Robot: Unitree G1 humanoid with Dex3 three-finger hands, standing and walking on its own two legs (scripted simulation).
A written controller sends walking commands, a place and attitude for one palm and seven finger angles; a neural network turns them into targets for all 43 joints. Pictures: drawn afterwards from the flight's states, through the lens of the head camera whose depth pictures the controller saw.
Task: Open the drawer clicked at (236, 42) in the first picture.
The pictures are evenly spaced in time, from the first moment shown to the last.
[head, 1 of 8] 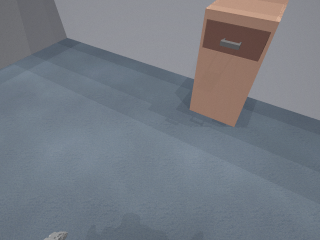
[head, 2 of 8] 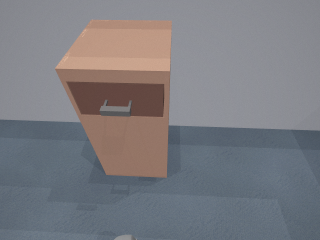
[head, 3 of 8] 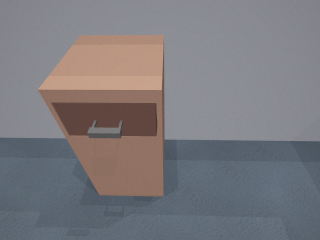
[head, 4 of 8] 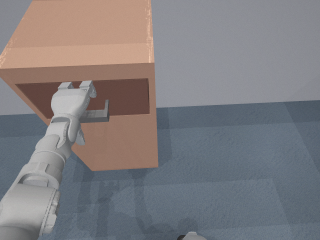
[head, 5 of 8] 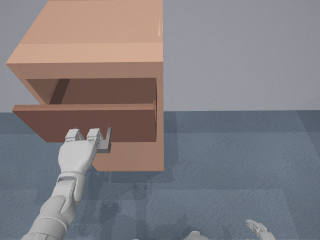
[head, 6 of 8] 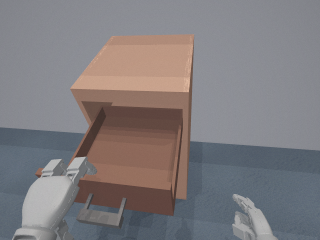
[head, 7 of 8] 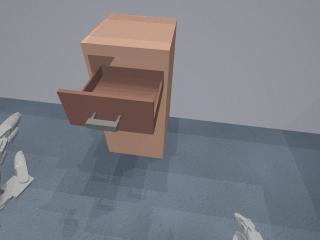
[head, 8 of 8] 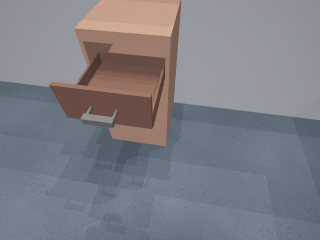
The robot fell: no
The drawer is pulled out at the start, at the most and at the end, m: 0.00 0.30 0.30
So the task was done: yes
